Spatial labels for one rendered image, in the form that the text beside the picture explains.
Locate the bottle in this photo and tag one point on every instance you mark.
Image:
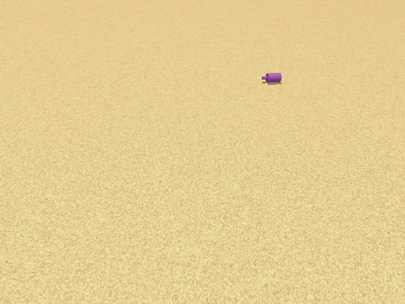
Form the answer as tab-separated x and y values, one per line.
273	77

